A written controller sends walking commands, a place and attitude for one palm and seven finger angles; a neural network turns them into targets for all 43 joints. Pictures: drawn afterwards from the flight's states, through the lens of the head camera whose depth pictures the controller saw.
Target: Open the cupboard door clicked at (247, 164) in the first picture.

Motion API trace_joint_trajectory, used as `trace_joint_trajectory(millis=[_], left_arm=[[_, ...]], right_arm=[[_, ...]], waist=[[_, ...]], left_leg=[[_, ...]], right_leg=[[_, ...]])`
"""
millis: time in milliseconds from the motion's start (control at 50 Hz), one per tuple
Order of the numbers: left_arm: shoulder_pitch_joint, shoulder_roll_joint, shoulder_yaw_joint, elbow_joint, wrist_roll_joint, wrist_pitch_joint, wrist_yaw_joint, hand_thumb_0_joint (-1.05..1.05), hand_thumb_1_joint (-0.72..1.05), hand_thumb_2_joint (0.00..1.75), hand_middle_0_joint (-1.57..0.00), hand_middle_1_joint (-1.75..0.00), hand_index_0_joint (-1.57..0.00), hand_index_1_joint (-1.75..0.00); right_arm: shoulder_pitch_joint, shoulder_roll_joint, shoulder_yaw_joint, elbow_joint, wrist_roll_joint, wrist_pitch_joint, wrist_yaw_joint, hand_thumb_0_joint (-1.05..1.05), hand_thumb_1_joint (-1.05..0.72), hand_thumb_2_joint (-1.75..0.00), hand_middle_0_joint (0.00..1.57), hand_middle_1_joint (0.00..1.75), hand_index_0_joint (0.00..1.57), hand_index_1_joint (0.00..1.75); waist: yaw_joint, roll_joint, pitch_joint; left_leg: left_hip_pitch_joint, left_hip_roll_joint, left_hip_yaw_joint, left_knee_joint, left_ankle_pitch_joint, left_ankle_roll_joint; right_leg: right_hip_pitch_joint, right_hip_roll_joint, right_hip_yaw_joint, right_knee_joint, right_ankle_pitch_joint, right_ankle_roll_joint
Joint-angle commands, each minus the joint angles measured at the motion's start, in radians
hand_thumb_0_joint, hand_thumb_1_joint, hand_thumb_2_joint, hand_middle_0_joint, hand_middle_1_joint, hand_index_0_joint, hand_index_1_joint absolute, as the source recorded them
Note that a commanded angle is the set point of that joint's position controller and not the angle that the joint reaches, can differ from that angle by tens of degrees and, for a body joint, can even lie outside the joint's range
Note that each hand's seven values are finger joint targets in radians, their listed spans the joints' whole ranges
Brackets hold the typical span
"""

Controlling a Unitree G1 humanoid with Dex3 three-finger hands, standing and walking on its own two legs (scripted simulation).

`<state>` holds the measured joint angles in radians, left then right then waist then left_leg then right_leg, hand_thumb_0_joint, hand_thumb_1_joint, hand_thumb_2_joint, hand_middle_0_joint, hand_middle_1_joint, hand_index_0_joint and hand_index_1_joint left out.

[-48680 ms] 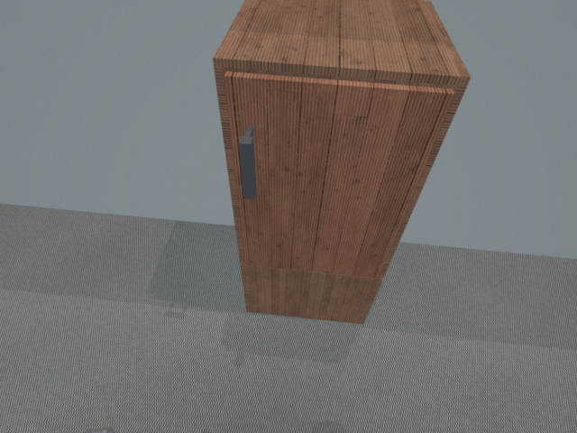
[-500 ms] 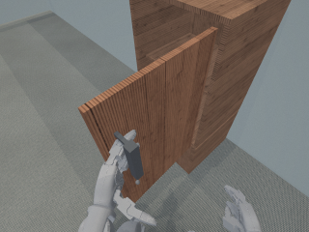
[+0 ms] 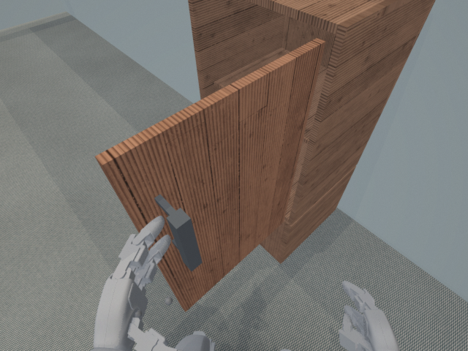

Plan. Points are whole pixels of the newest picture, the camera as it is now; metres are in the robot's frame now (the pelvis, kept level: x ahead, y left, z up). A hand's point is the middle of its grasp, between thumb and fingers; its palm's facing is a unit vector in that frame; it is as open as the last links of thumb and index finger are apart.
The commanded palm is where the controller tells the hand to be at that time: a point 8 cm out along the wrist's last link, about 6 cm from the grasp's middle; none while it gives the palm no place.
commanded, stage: slide the hand sideways off the handle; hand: left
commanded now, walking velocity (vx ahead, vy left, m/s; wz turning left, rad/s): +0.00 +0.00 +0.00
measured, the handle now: (178, 233) +0.28 +0.11 +0.08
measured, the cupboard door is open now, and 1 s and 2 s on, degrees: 90 89 89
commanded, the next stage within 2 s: draw the hand back to the body in 0.44 s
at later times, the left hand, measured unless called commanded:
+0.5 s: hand (127, 326) +0.15 +0.15 +0.08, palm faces +0.03 -1.00 +0.00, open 16.2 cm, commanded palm +0.12 +0.20 +0.08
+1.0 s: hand (81, 307) +0.16 +0.19 +0.13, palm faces +0.02 -1.00 -0.05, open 16.3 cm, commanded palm +0.13 +0.25 +0.15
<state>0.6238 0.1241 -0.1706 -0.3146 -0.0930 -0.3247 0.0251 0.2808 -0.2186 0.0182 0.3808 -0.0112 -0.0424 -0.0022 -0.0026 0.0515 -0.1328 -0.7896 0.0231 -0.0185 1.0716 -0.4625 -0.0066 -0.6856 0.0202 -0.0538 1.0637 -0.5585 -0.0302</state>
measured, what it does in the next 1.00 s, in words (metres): stands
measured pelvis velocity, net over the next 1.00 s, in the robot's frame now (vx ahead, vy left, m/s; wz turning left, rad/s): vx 0.00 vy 0.02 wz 0.01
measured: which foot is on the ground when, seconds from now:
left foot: down 0.00-1.00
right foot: down 0.00-1.00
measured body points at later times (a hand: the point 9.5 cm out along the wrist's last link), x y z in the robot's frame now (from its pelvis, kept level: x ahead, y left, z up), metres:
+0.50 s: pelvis +0.00 +0.00 -0.01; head +0.03 +0.00 +0.44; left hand +0.15 +0.20 +0.08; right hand +0.20 -0.22 -0.07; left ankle +0.04 +0.12 -0.67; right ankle -0.01 -0.10 -0.67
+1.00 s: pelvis +0.00 +0.02 +0.02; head +0.00 +0.02 +0.47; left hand +0.16 +0.24 +0.13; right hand +0.19 -0.20 -0.04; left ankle +0.04 +0.12 -0.67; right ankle -0.01 -0.10 -0.67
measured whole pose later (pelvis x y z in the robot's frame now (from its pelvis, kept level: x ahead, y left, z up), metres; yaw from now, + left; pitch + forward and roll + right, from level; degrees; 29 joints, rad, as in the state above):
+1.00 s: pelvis +0.00 +0.02 +0.02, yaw +1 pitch +7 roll -3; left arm 0.69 0.26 0.10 -0.46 -0.28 -0.18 -0.17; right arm 0.29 -0.21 0.04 0.42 0.04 -0.09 -0.08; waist 0.03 0.06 -0.14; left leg -0.69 0.02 -0.04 1.01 -0.44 0.02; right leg -0.55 0.03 -0.07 0.94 -0.51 -0.01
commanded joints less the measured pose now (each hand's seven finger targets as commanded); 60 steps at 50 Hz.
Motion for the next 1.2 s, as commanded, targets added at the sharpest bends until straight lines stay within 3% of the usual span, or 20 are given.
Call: trace_joint_trajectory(millis=[0, 180, 240, 340, 420, 480, 520, 560, 600, 620, 660, 720, 840, 900, 1020, 1040, 1080, 1100, 1120, 1180], left_arm=[[0.022, 0.057, 0.086, -0.245, -0.030, -0.087, -0.035, 0.00, -0.50, 0.30, -0.15, -0.30, -0.15, -0.30], [0.104, 0.096, 0.186, -0.232, -0.093, -0.060, -0.102, 0.00, -0.50, 0.30, -0.15, -0.30, -0.15, -0.30], [0.137, 0.085, 0.182, -0.235, -0.106, -0.055, -0.122, 0.00, -0.50, 0.30, -0.15, -0.30, -0.15, -0.30], [0.159, 0.117, 0.227, -0.242, -0.129, -0.077, -0.159, 0.00, -0.50, 0.30, -0.15, -0.30, -0.15, -0.30], [0.125, 0.106, 0.183, -0.282, -0.142, -0.110, -0.197, 0.00, -0.50, 0.30, -0.15, -0.30, -0.15, -0.30], [0.086, 0.106, 0.164, -0.278, -0.145, -0.116, -0.209, 0.00, -0.50, 0.30, -0.15, -0.30, -0.15, -0.30], [0.078, 0.105, 0.151, -0.285, -0.134, -0.108, -0.201, 0.00, -0.50, 0.30, -0.15, -0.30, -0.15, -0.30], [0.078, 0.150, 0.184, -0.351, -0.126, -0.085, -0.179, 0.00, -0.50, 0.30, -0.15, -0.30, -0.15, -0.30], [0.099, 0.190, 0.246, -0.348, -0.124, -0.046, -0.150, 0.00, -0.50, 0.30, -0.15, -0.30, -0.15, -0.30], [0.118, 0.167, 0.246, -0.338, -0.128, -0.027, -0.143, 0.00, -0.50, 0.30, -0.15, -0.30, -0.15, -0.30], [0.112, 0.164, 0.255, -0.352, -0.138, 0.001, -0.140, 0.00, -0.50, 0.30, -0.15, -0.30, -0.15, -0.30], [0.106, 0.156, 0.258, -0.336, -0.157, 0.032, -0.152, 0.00, -0.50, 0.30, -0.15, -0.30, -0.15, -0.30], [0.072, 0.188, 0.293, -0.364, -0.179, 0.062, -0.187, 0.00, -0.50, 0.30, -0.15, -0.30, -0.15, -0.30], [0.062, 0.224, 0.350, -0.347, -0.194, 0.078, -0.194, 0.00, -0.50, 0.30, -0.15, -0.30, -0.15, -0.30], [0.046, 0.239, 0.390, -0.404, -0.224, 0.110, -0.222, 0.00, -0.32, 0.37, -0.16, -0.30, -0.16, -0.30], [0.045, 0.400, 0.428, -0.482, -0.061, 0.150, -0.084, 0.00, -0.29, 0.39, -0.16, -0.30, -0.16, -0.30], [0.118, 0.264, 0.353, -0.428, -0.020, 0.215, 0.011, 0.00, -0.22, 0.42, -0.16, -0.30, -0.16, -0.30], [0.100, 0.271, 0.359, -0.421, -0.004, 0.235, 0.039, 0.00, -0.18, 0.43, -0.16, -0.30, -0.16, -0.30], [0.078, 0.280, 0.361, -0.427, 0.011, 0.242, 0.057, 0.00, -0.15, 0.45, -0.16, -0.30, -0.16, -0.30], [0.040, 0.316, 0.399, -0.422, 0.033, 0.253, 0.098, 0.00, -0.05, 0.50, -0.17, -0.30, -0.17, -0.30]], right_arm=[[-0.078, -0.091, -0.048, -0.168, 0.008, -0.063, -0.014, 0.00, -0.90, -0.90, 0.20, 0.30, 0.20, 0.30], [-0.090, -0.084, -0.058, -0.166, 0.023, -0.055, -0.039, 0.00, -0.90, -0.90, 0.20, 0.30, 0.20, 0.30], [-0.097, -0.079, -0.059, -0.170, 0.026, -0.051, -0.040, 0.00, -0.90, -0.90, 0.20, 0.30, 0.20, 0.30], [-0.108, -0.078, -0.063, -0.160, 0.029, -0.049, -0.047, 0.00, -0.90, -0.90, 0.20, 0.30, 0.20, 0.30], [-0.102, -0.090, -0.062, -0.163, 0.028, -0.067, -0.051, 0.00, -0.90, -0.90, 0.20, 0.30, 0.20, 0.30], [-0.095, -0.097, -0.060, -0.162, 0.028, -0.081, -0.054, 0.00, -0.90, -0.90, 0.20, 0.30, 0.20, 0.30], [-0.098, -0.100, -0.059, -0.170, 0.026, -0.086, -0.055, 0.00, -0.90, -0.90, 0.20, 0.30, 0.20, 0.30], [-0.093, -0.098, -0.056, -0.184, 0.030, -0.081, -0.056, 0.00, -0.90, -0.90, 0.20, 0.30, 0.20, 0.30], [-0.094, -0.091, -0.056, -0.182, 0.036, -0.069, -0.061, 0.00, -0.90, -0.90, 0.20, 0.30, 0.20, 0.30], [-0.099, -0.082, -0.053, -0.184, 0.040, -0.064, -0.062, 0.00, -0.90, -0.90, 0.20, 0.30, 0.20, 0.30], [-0.105, -0.082, -0.049, -0.184, 0.047, -0.062, -0.065, 0.00, -0.90, -0.90, 0.20, 0.30, 0.20, 0.30], [-0.111, -0.087, -0.043, -0.174, 0.053, -0.070, -0.072, 0.00, -0.90, -0.90, 0.20, 0.30, 0.20, 0.30], [-0.103, -0.098, -0.032, -0.155, 0.054, -0.101, -0.075, 0.00, -0.90, -0.90, 0.20, 0.30, 0.20, 0.30], [-0.111, -0.103, -0.032, -0.140, 0.055, -0.113, -0.079, 0.00, -0.90, -0.90, 0.20, 0.30, 0.20, 0.30], [-0.115, -0.108, -0.028, -0.122, 0.068, -0.141, -0.078, 0.00, -0.90, -0.90, 0.20, 0.30, 0.20, 0.30], [-0.113, -0.100, -0.028, -0.135, 0.051, -0.125, -0.111, 0.00, -0.90, -0.90, 0.20, 0.30, 0.20, 0.30], [-0.102, -0.075, -0.012, -0.111, 0.042, -0.107, -0.124, 0.00, -0.90, -0.90, 0.20, 0.30, 0.20, 0.30], [-0.105, -0.083, -0.016, -0.107, 0.043, -0.099, -0.126, 0.00, -0.90, -0.90, 0.20, 0.30, 0.20, 0.30], [-0.114, -0.089, -0.012, -0.103, 0.037, -0.093, -0.128, 0.00, -0.90, -0.90, 0.20, 0.30, 0.20, 0.30], [-0.123, -0.092, -0.009, -0.087, 0.032, -0.087, -0.136, 0.00, -0.90, -0.90, 0.20, 0.30, 0.20, 0.30]], waist=[[-0.009, -0.079, -0.126], [0.020, -0.066, -0.149], [0.018, -0.079, -0.139], [0.021, -0.061, -0.120], [0.002, -0.041, -0.128], [-0.007, -0.039, -0.107], [-0.003, -0.037, -0.115], [0.016, 0.009, -0.151], [0.034, -0.003, -0.151], [0.033, -0.029, -0.137], [0.033, -0.012, -0.116], [0.020, -0.037, -0.077], [0.019, -0.003, -0.052], [0.026, -0.028, -0.036], [0.034, 0.038, -0.072], [0.081, 0.033, -0.078], [0.047, 0.042, 0.021], [0.045, -0.012, 0.028], [0.041, -0.025, 0.031], [0.043, -0.004, 0.039]], left_leg=[[0.121, -0.037, -0.002, -0.106, 0.152, 0.037], [0.114, -0.037, 0.000, -0.099, 0.170, 0.030], [0.108, -0.038, -0.001, -0.100, 0.178, 0.031], [0.090, -0.037, -0.005, -0.089, 0.174, 0.029], [0.099, -0.037, -0.014, -0.077, 0.173, 0.035], [0.081, -0.033, -0.021, -0.073, 0.113, 0.036], [0.085, -0.032, -0.022, -0.075, 0.101, 0.037], [0.121, -0.031, -0.024, -0.108, 0.099, 0.037], [0.129, -0.029, -0.023, -0.130, 0.101, 0.036], [0.133, -0.030, -0.019, -0.140, 0.096, 0.037], [0.149, -0.029, -0.018, -0.159, 0.094, 0.035], [0.166, -0.024, -0.023, -0.182, 0.084, 0.036], [0.211, -0.022, -0.034, -0.232, 0.085, 0.036], [0.215, -0.020, -0.039, -0.249, 0.077, 0.035], [0.298, -0.022, -0.039, -0.284, 0.155, 0.033], [0.325, -0.009, -0.013, -0.321, 0.145, 0.032], [0.351, -0.009, -0.002, -0.340, 0.136, 0.032], [0.358, -0.005, -0.008, -0.352, 0.143, 0.034], [0.384, -0.004, -0.003, -0.365, 0.148, 0.037], [0.440, 0.001, -0.003, -0.421, 0.157, 0.037]], right_leg=[[0.025, 0.004, 0.045, -0.193, 0.291, 0.015], [0.047, 0.005, 0.045, -0.187, 0.322, 0.022], [0.060, 0.001, 0.047, -0.188, 0.355, 0.029], [0.048, 0.004, 0.051, -0.181, 0.344, 0.027], [0.006, 0.009, 0.035, -0.163, 0.312, 0.022], [-0.042, 0.013, 0.032, -0.170, 0.203, 0.017], [-0.052, 0.014, 0.030, -0.167, 0.169, 0.012], [-0.029, 0.018, 0.014, -0.168, 0.160, 0.006], [0.008, 0.023, 0.017, -0.189, 0.158, 0.004], [0.015, 0.023, 0.011, -0.201, 0.153, 0.008], [0.024, 0.024, 0.007, -0.219, 0.154, 0.011], [0.032, 0.026, 0.007, -0.256, 0.143, 0.016], [0.059, 0.025, -0.006, -0.289, 0.143, 0.015], [0.082, 0.027, -0.006, -0.311, 0.132, 0.013], [0.130, 0.030, -0.021, -0.324, 0.230, 0.012], [0.157, 0.003, 0.058, -0.403, 0.239, -0.004], [0.158, -0.006, 0.042, -0.445, 0.219, -0.001], [0.174, -0.004, 0.037, -0.466, 0.219, 0.000], [0.184, -0.005, 0.035, -0.478, 0.223, 0.005], [0.236, -0.012, 0.030, -0.513, 0.232, 0.007]])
